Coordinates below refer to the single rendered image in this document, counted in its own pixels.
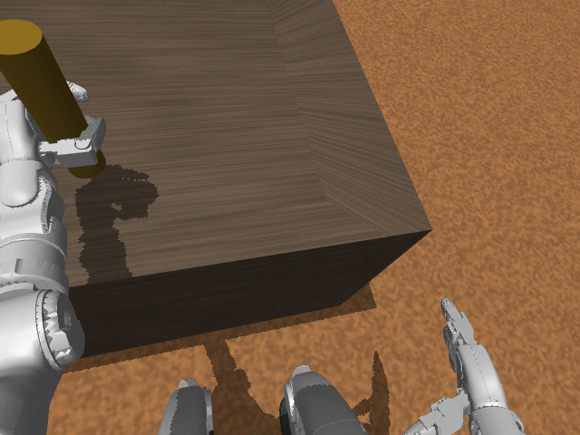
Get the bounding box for right robot hand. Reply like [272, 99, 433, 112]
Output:
[402, 297, 508, 435]

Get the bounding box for left robot hand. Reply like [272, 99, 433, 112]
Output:
[0, 82, 106, 172]

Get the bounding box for left robot arm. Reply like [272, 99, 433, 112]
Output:
[0, 159, 85, 435]

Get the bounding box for right robot arm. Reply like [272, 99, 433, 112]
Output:
[469, 406, 526, 435]

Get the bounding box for can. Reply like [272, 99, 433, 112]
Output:
[0, 19, 106, 179]

